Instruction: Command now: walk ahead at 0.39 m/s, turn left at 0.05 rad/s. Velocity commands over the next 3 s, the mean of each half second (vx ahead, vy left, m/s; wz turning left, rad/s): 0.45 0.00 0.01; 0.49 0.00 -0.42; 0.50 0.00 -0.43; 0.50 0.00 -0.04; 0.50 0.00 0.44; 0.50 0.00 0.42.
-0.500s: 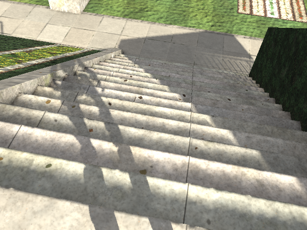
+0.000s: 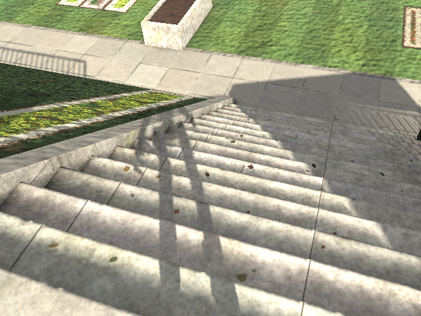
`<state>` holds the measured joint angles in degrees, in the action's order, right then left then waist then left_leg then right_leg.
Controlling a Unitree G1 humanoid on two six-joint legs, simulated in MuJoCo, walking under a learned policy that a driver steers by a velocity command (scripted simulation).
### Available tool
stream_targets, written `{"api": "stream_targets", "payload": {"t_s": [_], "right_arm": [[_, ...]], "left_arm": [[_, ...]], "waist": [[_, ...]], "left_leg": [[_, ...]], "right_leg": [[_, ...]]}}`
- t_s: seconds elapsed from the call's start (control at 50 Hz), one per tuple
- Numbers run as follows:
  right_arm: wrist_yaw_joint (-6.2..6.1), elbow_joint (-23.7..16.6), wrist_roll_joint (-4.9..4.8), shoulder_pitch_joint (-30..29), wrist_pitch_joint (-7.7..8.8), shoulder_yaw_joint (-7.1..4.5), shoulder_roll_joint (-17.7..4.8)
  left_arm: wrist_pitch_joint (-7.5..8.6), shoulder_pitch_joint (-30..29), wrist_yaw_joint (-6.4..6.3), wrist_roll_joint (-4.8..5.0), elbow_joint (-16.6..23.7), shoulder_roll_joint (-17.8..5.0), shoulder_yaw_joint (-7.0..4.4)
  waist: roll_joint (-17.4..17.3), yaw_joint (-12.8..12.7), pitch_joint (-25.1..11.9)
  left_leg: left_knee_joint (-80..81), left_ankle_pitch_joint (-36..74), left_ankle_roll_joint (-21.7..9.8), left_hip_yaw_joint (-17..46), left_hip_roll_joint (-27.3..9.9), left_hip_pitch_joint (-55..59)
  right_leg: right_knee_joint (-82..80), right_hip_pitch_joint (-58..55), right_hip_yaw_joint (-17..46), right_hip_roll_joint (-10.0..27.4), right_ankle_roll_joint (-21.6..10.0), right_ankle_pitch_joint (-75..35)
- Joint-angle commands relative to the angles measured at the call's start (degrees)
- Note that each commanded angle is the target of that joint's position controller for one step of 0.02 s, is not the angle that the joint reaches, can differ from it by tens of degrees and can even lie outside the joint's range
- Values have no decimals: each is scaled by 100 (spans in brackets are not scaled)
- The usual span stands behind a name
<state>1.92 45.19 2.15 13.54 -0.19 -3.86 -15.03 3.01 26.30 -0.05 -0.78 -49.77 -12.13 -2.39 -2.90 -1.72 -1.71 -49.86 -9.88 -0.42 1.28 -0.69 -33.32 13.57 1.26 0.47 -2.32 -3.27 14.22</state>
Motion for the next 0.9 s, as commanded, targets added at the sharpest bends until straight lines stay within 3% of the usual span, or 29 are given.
{"api": "stream_targets", "payload": {"t_s": [0.02, 0.12, 0.16, 0.18, 0.2, 0.22, 0.24, 0.26, 0.28, 0.3, 0.34, 0.4, 0.44, 0.48, 0.5, 0.54, 0.62, 0.64, 0.68, 0.7, 0.74, 0.76, 0.78, 0.8, 0.82, 0.84, 0.86, 0.88, 0.9], "right_arm": [[19, -686, -20, -1123, 136, 72, -57], [8, -868, -77, -1427, 191, 112, -92], [-68, -719, -78, -820, 226, 55, -188], [-129, -448, -55, -3, 266, -10, -279], [-205, -189, 25, 925, 327, -109, -566], [-273, -124, 150, 1808, 360, -245, -1202], [-224, 2, -89, 1795, 289, -257, -1246], [-213, -43, -171, 1180, 245, -189, -981], [-188, -156, -164, 594, 269, -74, -595], [-169, -132, -143, 363, 311, -2, -363], [-208, -61, -144, 289, 416, 60, -216], [-217, 110, -196, 568, 545, 2, -456], [-247, 274, -239, 730, 504, -20, -518], [-243, 248, -170, 735, 504, -13, -537], [-249, 386, -111, 1015, 529, -14, -552], [-249, 513, -91, 1386, 521, 3, -502], [-324, 662, -54, 1882, 442, -22, -617], [-325, 698, -10, 2098, 482, 4, -560], [-379, 705, -43, 2156, 548, 40, -498], [-464, 910, -27, 2506, 630, 34, -447], [-517, 1011, 20, 2632, 741, 46, -412], [-564, 870, 40, 2113, 794, 93, -330], [-569, 795, -84, 1721, 798, 214, -59], [-615, 871, -191, 1776, 841, 234, -30], [-663, 919, -228, 1713, 830, 198, -156], [-691, 854, -195, 1654, 819, 175, -228], [-676, 841, -144, 1656, 813, 151, -316], [-559, 793, -60, 1440, 756, 97, -670], [-583, 829, -158, 1337, 628, 57, -739]], "left_arm": [[109, 363, -23, 30, 132, -722, -153], [74, 519, -85, -17, 13, -933, -159], [64, 392, -115, 14, -13, -1065, -173], [47, 286, -121, 62, -23, -1140, -186], [61, 221, -116, 131, 40, -1074, -165], [89, 419, -58, 237, 321, -470, -6], [64, 414, -43, 151, 330, -696, -91], [36, -2, -42, 33, 443, -893, -161], [56, -303, 8, 9, 511, -818, -142], [21, -302, 34, -1, 472, -716, -139], [-167, -62, 67, -88, 353, -658, -147], [-291, -526, 106, -86, 493, -582, -128], [-299, -812, 138, -193, 589, -419, -51], [-299, -885, 140, -111, 573, -448, -46], [-328, -614, 134, -126, 387, -538, -107], [-359, -876, 119, -159, 475, -761, -207], [-398, -1240, 125, -264, 561, -771, -273], [-364, -1700, 129, -198, 747, -784, -314], [-310, -2138, 127, -252, 900, -739, -318], [-266, -2511, 123, -225, 1011, -720, -351], [-184, -2758, 91, -164, 1137, -707, -357], [-136, -2776, 162, -94, 1184, -667, -298], [-105, -2635, 327, -56, 1122, -305, -174], [-117, -2530, 497, -10, 1030, -3, -70], [-174, -2397, 588, 19, 939, 78, -15], [-260, -2107, 566, 2, 818, -39, -15], [-317, -1458, 443, -95, 591, -250, -81], [-384, -153, 213, -146, 231, -517, -230], [-382, 995, 106, -112, -224, -682, -320]], "waist": [[956, -248, 723], [1030, -252, 746], [1056, 93, 522], [864, 502, 154], [642, 898, -483], [-489, 1057, -1509], [-820, 961, -1654], [-314, 735, -533], [-79, 529, 93], [-76, 296, 398], [-296, 23, 475], [-176, -37, 584], [-117, 16, 476], [-94, 68, 296], [-205, 84, 218], [72, 221, 458], [70, 452, 712], [66, 616, 824], [-44, 741, 1025], [-153, 866, 1237], [6, 940, 1296], [497, 720, 1183], [465, 615, 966], [397, 707, 859], [294, 665, 952], [215, 611, 1020], [316, 448, 879], [57, -225, 69], [250, -891, -401]], "left_leg": [[626, 164, 46, -372, -50, -885], [1475, -117, -249, -659, 142, 30], [1819, -272, -439, -694, 394, 1102], [2181, -75, -572, -726, 542, 2157], [2230, 7, -770, -294, 127, 3606], [2469, -866, -1291, 2049, -1747, 5324], [3416, -1176, -1606, 3878, -2344, 5110], [3465, -1464, -1522, 3088, -2091, 4291], [3660, -919, -1418, 2318, -1842, 3342], [3867, -509, -1214, 1732, -1491, 2749], [4055, 218, -1038, 1044, -1087, 2186], [4149, 1127, -1155, 700, -946, 2205], [4019, 2118, -1125, 223, -776, 2187], [3796, 2248, -1040, -206, -677, 1991], [3515, 2434, -1061, -79, -974, 2309], [3205, 2361, -1114, 116, -1272, 2873], [2447, 2903, -1217, 259, -1579, 3745], [2320, 2392, -1172, 253, -1447, 4096], [2175, 2278, -1119, 196, -1442, 4048], [1837, 1661, -1015, 492, -1642, 4629], [1603, 1572, -927, 470, -1740, 4792], [1433, 883, -586, -291, -1258, 3609], [1336, 140, -408, -854, -858, 2218], [1339, -780, -339, -1029, -776, 1126], [1112, -899, -358, -995, -830, 791], [646, -555, -365, -1000, -865, 1018], [-224, 241, -369, -1018, -782, 1313], [-1865, 2148, -386, -1089, -824, 1294], [-3722, 2374, -217, -1383, -751, 1040]], "right_leg": [[-435, -235, 937, 1265, -807, -1395], [37, -126, 790, 1459, -794, -2755], [554, -12, 701, 1494, -653, -3899], [1467, 161, 420, 1283, -518, -4487], [2696, 893, 168, 1036, -363, -3844], [4882, 2462, -158, 435, -88, -1016], [5881, 3364, 183, -170, -58, 1505], [6166, 3816, 439, 218, -125, 1167], [5800, 3621, 418, 428, -124, 724], [5336, 3299, 362, 620, -99, 488], [4722, 2695, 293, 749, 31, 278], [4133, 2891, 60, 684, 136, -100], [3818, 2699, -164, 539, 142, -715], [3948, 2367, -329, 324, 61, -1310], [4449, 2621, -98, 404, -61, -1597], [4621, 3489, 277, 412, -196, -1421], [4966, 4586, 470, 251, -377, -897], [4615, 5135, 581, 221, -397, -1367], [4245, 5248, 350, 145, -410, -1364], [4064, 6047, 907, 346, -423, -1714], [3531, 6386, 769, 337, -377, -1805], [2295, 5045, 414, 324, -212, -3407], [1522, 3094, -186, 261, -175, -4810], [1657, 1670, -476, 161, -86, -5711], [1763, 1272, -408, 180, -29, -5640], [1554, 1295, -472, 145, 3, -5370], [1227, 985, -596, 12, -58, -5139], [1860, -426, -1148, -408, -224, -4883], [1198, -1546, -859, -108, -445, -5292]]}}
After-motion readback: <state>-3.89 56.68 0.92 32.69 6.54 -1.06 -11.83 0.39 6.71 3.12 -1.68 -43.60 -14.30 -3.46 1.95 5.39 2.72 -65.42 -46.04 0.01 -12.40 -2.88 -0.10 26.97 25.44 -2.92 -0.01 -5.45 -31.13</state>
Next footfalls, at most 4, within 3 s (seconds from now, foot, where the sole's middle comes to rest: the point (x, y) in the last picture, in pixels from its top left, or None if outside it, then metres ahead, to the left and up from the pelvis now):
0.20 left None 0.23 0.12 -0.78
0.92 right None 0.55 -0.10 -0.97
1.46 left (251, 265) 0.89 -0.05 -1.16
2.02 right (316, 249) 1.07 -0.38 -1.34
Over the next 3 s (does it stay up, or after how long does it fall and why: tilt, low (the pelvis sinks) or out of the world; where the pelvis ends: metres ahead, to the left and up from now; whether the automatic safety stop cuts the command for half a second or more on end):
stays up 1.47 -0.38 -0.84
